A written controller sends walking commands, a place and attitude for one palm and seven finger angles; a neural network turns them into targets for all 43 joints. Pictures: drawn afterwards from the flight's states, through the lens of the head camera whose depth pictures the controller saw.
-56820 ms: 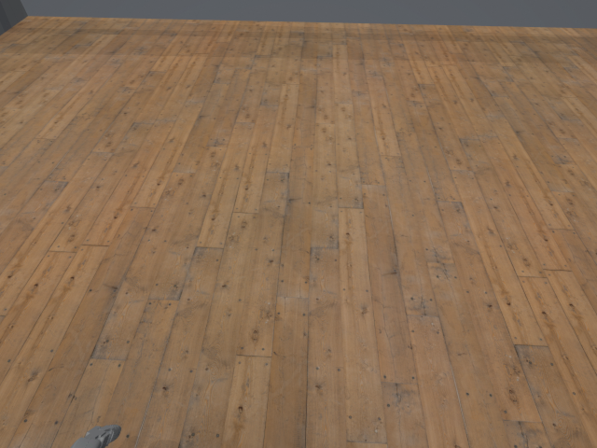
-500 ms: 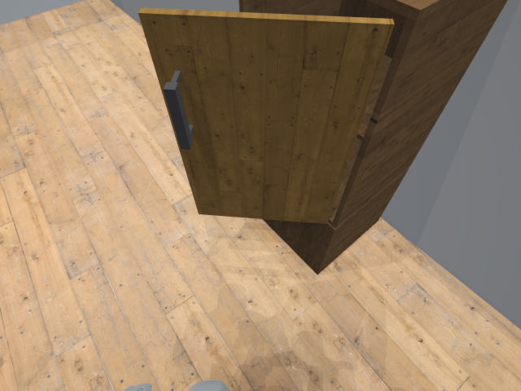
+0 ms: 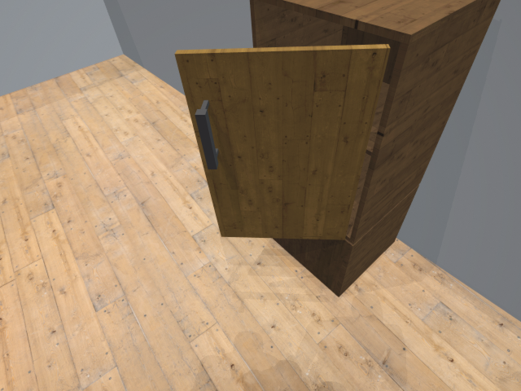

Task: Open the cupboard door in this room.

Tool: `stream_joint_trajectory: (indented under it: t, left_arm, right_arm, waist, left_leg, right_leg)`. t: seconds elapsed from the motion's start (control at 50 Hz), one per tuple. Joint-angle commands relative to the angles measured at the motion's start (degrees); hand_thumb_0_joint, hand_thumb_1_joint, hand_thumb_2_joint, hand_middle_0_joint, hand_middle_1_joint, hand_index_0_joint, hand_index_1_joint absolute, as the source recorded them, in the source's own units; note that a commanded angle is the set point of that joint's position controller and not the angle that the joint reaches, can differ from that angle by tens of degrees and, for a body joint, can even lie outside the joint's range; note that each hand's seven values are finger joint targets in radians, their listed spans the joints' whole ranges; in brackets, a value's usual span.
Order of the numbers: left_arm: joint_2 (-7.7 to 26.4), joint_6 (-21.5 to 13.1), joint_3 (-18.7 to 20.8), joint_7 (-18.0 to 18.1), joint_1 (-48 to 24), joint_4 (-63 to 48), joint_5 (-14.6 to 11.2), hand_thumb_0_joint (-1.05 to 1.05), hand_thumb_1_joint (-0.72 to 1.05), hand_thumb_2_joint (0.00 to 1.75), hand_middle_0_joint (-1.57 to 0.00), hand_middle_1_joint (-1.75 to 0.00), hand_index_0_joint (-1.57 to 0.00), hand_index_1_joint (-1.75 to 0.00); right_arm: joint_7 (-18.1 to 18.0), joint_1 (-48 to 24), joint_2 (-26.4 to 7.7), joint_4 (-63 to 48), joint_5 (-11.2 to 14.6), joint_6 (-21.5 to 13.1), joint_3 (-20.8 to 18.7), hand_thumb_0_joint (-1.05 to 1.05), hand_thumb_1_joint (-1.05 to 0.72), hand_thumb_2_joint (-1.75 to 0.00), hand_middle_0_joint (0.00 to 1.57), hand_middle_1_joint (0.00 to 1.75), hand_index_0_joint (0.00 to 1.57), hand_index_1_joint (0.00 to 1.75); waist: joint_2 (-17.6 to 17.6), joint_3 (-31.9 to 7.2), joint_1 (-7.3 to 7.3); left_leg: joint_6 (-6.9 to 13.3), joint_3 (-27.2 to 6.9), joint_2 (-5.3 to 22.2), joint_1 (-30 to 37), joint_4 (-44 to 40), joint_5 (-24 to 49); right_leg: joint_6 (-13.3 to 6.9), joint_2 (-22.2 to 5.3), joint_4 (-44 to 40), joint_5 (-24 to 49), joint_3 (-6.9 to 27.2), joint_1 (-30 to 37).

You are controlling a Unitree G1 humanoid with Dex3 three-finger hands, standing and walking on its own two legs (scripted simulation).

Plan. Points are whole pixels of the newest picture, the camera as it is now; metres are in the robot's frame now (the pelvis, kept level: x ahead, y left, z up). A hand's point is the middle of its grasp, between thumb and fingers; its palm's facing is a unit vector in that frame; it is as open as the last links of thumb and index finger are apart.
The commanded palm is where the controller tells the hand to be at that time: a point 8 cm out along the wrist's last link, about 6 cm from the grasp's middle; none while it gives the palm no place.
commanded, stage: come to a stop and stand still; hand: left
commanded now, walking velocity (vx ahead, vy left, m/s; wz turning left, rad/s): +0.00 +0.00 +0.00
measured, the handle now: (209, 135) +0.61 +0.16 +0.07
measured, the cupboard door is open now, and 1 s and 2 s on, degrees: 45 45 45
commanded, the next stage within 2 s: look again from close up in 0.06 s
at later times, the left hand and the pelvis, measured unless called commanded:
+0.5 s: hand out of the picture +0.03 +0.14 -0.16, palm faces +0.02 -0.97 -0.24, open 7.3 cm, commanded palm none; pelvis +0.02 -0.04 +0.01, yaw +1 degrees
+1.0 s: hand out of the picture +0.02 +0.11 -0.18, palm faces +0.12 -0.98 -0.17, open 7.3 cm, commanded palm none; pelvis +0.05 -0.05 +0.00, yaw +3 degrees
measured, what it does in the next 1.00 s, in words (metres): shifts its weight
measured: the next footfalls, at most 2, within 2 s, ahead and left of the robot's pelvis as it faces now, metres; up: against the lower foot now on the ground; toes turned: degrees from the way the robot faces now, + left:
none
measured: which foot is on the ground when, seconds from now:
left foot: down 0.00-1.00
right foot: down 0.00-1.00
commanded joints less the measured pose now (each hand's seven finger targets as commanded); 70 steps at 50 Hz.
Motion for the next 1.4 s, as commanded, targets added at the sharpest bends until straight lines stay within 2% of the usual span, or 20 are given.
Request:
stream_joint_trajectory:
  t: [0.0, 0.18, 0.36, 0.52, 0.7, 0.78, 0.86, 0.88, 0.92, 0.96, 1.0, 1.02, 1.04, 1.06, 1.08, 1.12, 1.16, 1.2, 1.26, 1.38]
  left_arm:
    - [5.9, -1.9, 0.7, 0.0, -0.1, -2.7, -0.3, 0.0, 0.9, 0.9, -0.2, -0.3, -0.2, -0.3]
    - [5.7, -2.7, 0.2, 0.2, 0.4, 0.4, -0.7, 0.0, 0.9, 0.9, -0.2, -0.3, -0.2, -0.3]
    - [5.1, -3.1, 0.1, 0.4, 0.5, 2.7, -0.9, 0.0, 0.9, 0.9, -0.2, -0.3, -0.2, -0.3]
    - [5.0, -3.3, 0.0, 0.5, 0.0, 3.5, -1.1, 0.0, 0.9, 0.9, -0.2, -0.3, -0.2, -0.3]
    - [4.9, -3.4, 0.3, 0.5, 0.0, 3.6, -1.0, 0.0, 0.9, 0.9, -0.2, -0.3, -0.2, -0.3]
    - [5.8, -3.1, 1.2, 0.2, 1.9, 3.4, -0.5, 0.0, 0.9, 0.9, -0.2, -0.3, -0.2, -0.3]
    - [7.5, -2.8, 2.7, 0.1, 4.2, 2.7, -0.3, 0.0, 0.9, 0.9, -0.2, -0.3, -0.2, -0.3]
    - [7.3, -2.9, 3.0, 0.2, 4.2, 2.3, -0.2, 0.0, 0.9, 0.9, -0.2, -0.3, -0.2, -0.3]
    - [6.8, -3.0, 3.3, 0.1, 3.3, 1.8, -0.2, 0.0, 0.9, 0.9, -0.2, -0.3, -0.2, -0.3]
    - [5.0, -2.9, 3.0, -0.2, 1.5, 1.2, -0.3, 0.0, 0.9, 0.9, -0.2, -0.3, -0.2, -0.3]
    - [1.0, -2.9, 1.8, -0.3, 0.8, 0.7, -0.4, 0.0, 0.9, 0.9, -0.2, -0.3, -0.2, -0.3]
    - [0.2, -3.0, 1.4, -0.2, 0.9, 0.9, -0.2, 0.0, 0.9, 0.9, -0.2, -0.3, -0.2, -0.3]
    - [0.0, -3.0, 1.1, -0.1, 1.5, 1.7, -0.3, 0.0, 0.9, 0.9, -0.2, -0.3, -0.2, -0.3]
    - [-0.2, -3.1, 1.1, -0.1, 2.9, 2.7, -0.5, 0.0, 0.9, 0.9, -0.2, -0.3, -0.2, -0.3]
    - [0.0, -3.3, 1.0, 0.0, 4.7, 3.9, -0.8, 0.0, 0.9, 0.9, -0.2, -0.3, -0.2, -0.3]
    - [1.5, -3.6, 0.9, 0.5, 5.6, 4.9, -1.2, 0.0, 0.9, 0.9, -0.2, -0.3, -0.2, -0.3]
    - [2.3, -3.6, 1.1, 0.9, 5.1, 4.7, -1.2, 0.0, 0.9, 0.9, -0.2, -0.3, -0.2, -0.3]
    - [3.0, -3.2, 1.4, 1.3, 4.6, 3.9, -1.2, 0.0, 0.9, 0.9, -0.2, -0.3, -0.2, -0.3]
    - [3.0, -2.6, 1.8, 1.5, 3.4, 2.8, -0.9, 0.0, 0.9, 0.9, -0.2, -0.3, -0.2, -0.3]
    - [3.1, -2.4, 1.7, 1.5, 1.8, 1.3, -0.7, 0.0, 0.9, 0.9, -0.2, -0.3, -0.2, -0.3]
  right_arm:
    - [-0.5, 1.9, -6.0, -1.6, 0.2, -1.3, -0.7, 0.0, -0.9, -0.9, 0.2, 0.3, 0.2, 0.3]
    - [-0.6, 4.3, -4.6, 3.7, 0.5, -1.7, 0.5, 0.0, -0.9, -0.9, 0.2, 0.3, 0.2, 0.3]
    - [-0.9, 6.1, -3.0, 7.9, 0.5, -1.8, 1.0, 0.0, -0.9, -0.9, 0.2, 0.3, 0.2, 0.3]
    - [-1.0, 6.8, -2.0, 9.8, 0.5, -1.5, 1.0, 0.0, -0.9, -0.9, 0.2, 0.3, 0.2, 0.3]
    - [-1.1, 6.8, -1.5, 10.5, 0.5, -1.4, 1.1, 0.0, -0.9, -0.9, 0.2, 0.3, 0.2, 0.3]
    - [-0.6, 8.0, -1.1, 10.6, 0.0, -0.8, 0.9, 0.0, -0.9, -0.9, 0.2, 0.3, 0.2, 0.3]
    - [-0.3, 7.9, -0.3, 9.4, 0.0, -0.3, 0.6, 0.0, -0.9, -0.9, 0.2, 0.3, 0.2, 0.3]
    - [-0.2, 8.1, -0.3, 9.3, -0.1, -0.5, 0.6, 0.0, -0.9, -0.9, 0.2, 0.3, 0.2, 0.3]
    - [-0.2, 9.9, 0.5, 9.6, 0.0, -1.0, 0.6, 0.0, -0.9, -0.9, 0.2, 0.3, 0.2, 0.3]
    - [-0.3, 13.3, 0.7, 10.7, 0.0, -1.7, 0.7, 0.0, -0.9, -0.9, 0.2, 0.3, 0.2, 0.3]
    - [-1.0, 14.7, -2.5, 11.2, -0.2, -2.3, 0.6, 0.0, -0.9, -0.9, 0.2, 0.3, 0.2, 0.3]
    - [-1.5, 13.0, -2.8, 10.9, 0.0, -2.4, 0.5, 0.0, -0.9, -0.9, 0.2, 0.3, 0.2, 0.3]
    - [-1.9, 11.3, -2.3, 10.6, 0.2, -2.4, 0.7, 0.0, -0.9, -0.9, 0.2, 0.3, 0.2, 0.3]
    - [-2.2, 10.2, -1.4, 10.3, 0.3, -2.6, 1.0, 0.0, -0.9, -0.9, 0.2, 0.3, 0.2, 0.3]
    - [-2.5, 9.7, -1.0, 10.0, 0.4, -2.8, 1.1, 0.0, -0.9, -0.9, 0.2, 0.3, 0.2, 0.3]
    - [-2.9, 10.0, -1.1, 10.1, 0.8, -2.9, 0.9, 0.0, -0.9, -0.9, 0.2, 0.3, 0.2, 0.3]
    - [-3.1, 10.2, -0.9, 10.4, 0.9, -2.5, 0.5, 0.0, -0.9, -0.9, 0.2, 0.3, 0.2, 0.3]
    - [-3.2, 9.9, -1.2, 10.3, 1.0, -2.2, 0.0, 0.0, -0.9, -0.9, 0.2, 0.3, 0.2, 0.3]
    - [-3.3, 8.9, -0.8, 10.0, 0.9, -1.5, -0.7, 0.0, -0.9, -0.9, 0.2, 0.3, 0.2, 0.3]
    - [-2.7, 6.8, 0.2, 9.8, 0.6, -0.9, -0.7, 0.0, -0.9, -0.9, 0.2, 0.3, 0.2, 0.3]
  waist:
    - [-3.2, 1.9, -0.75]
    - [-4.5, 1.2, -0.94]
    - [-3.2, 2.2, -0.68]
    - [-5.1, 2.7, -0.85]
    - [-4.4, 3.0, -0.89]
    - [-6.9, 3.8, -0.16]
    - [-11.0, 6.7, 0.25]
    - [-10.8, 7.6, 0.01]
    - [-8.2, 7.1, -0.96]
    - [-3.6, 7.1, -2.13]
    - [7.5, 5.6, -1.88]
    - [9.8, 6.5, -0.85]
    - [7.8, 7.0, -0.13]
    - [5.6, 7.3, 0.64]
    - [2.3, 5.0, 0.92]
    - [-1.8, 0.5, 0.09]
    - [-4.4, -1.4, -0.26]
    - [-3.6, -3.7, -0.28]
    - [-2.5, -3.3, -0.48]
    - [-4.6, -2.5, -0.38]
  left_leg:
    - [-0.6, -12.4, 8.7, -4.5, -13.1, -5.7]
    - [-1.4, -9.6, 8.0, -1.2, -10.9, 3.4]
    - [-2.0, -8.7, 8.1, -0.8, -10.3, 5.3]
    - [-2.7, -7.9, 7.8, -0.5, -9.4, 5.4]
    - [-3.0, -7.6, 7.7, -0.1, -9.4, 5.5]
    - [-2.9, -5.0, 5.2, -3.7, -4.8, -5.3]
    - [-3.0, -2.9, 4.0, -7.5, 4.8, -7.1]
    - [-2.8, -3.4, 4.3, -7.7, 5.7, -6.6]
    - [-2.6, -3.6, 4.6, -4.0, 1.9, -5.1]
    - [-2.2, -5.3, 5.4, 1.4, -5.5, -1.9]
    - [1.3, -15.4, 14.1, 1.9, -11.5, 6.7]
    - [3.1, -16.9, 16.4, 1.6, -12.3, 14.0]
    - [3.4, -15.4, 16.0, 0.9, -10.9, 21.4]
    - [2.7, -13.2, 14.5, 0.1, -8.4, 29.2]
    - [1.3, -10.9, 12.5, 1.1, -5.9, 35.0]
    - [-1.6, -8.2, 10.2, 4.4, -3.8, 38.9]
    - [-2.3, -7.6, 10.1, 5.7, -3.3, 40.0]
    - [-2.5, -6.9, 10.0, 6.9, -2.5, 40.4]
    - [-2.2, -6.6, 10.4, 6.9, -2.0, 40.2]
    - [-2.6, -6.9, 9.4, 4.0, -3.1, 26.0]
  right_leg:
    - [-3.3, -0.6, -4.7, -0.8, 3.0, 1.8]
    - [-3.4, -2.2, -7.2, 2.5, 4.0, 3.7]
    - [-4.0, -2.3, -8.6, 3.8, 4.0, 5.0]
    - [-4.2, -2.7, -10.1, 4.2, 4.3, 5.3]
    - [-4.4, -2.5, -11.6, 2.3, 4.2, 5.3]
    - [-6.1, -3.8, -14.5, -15.5, 7.8, 5.9]
    - [-9.9, -9.5, -21.4, -26.4, 15.2, 3.3]
    - [-10.6, -10.1, -21.5, -25.6, 15.9, 2.1]
    - [-10.6, -9.5, -18.8, -22.1, 12.8, -0.2]
    - [-8.5, -4.5, -11.1, -15.7, 5.7, -3.0]
    - [-4.8, 2.2, 0.5, -8.9, -3.1, -3.5]
    - [-4.0, 2.7, 2.1, -8.8, -4.6, -3.0]
    - [-3.9, 2.2, 1.1, -7.9, -3.9, -1.3]
    - [-3.9, 1.3, -1.6, -2.7, -2.7, 1.4]
    - [-4.1, 0.1, -3.1, 6.5, -1.2, 4.9]
    - [-4.2, -2.0, -2.9, 23.3, 0.3, 8.7]
    - [-4.0, -2.7, -1.6, 31.5, 0.0, 10.3]
    - [-3.8, -3.2, -0.3, 33.7, 0.1, 10.5]
    - [-3.8, -2.8, 0.6, 31.0, 0.4, 8.8]
    - [-4.6, -3.8, -1.5, 27.0, 2.5, 8.8]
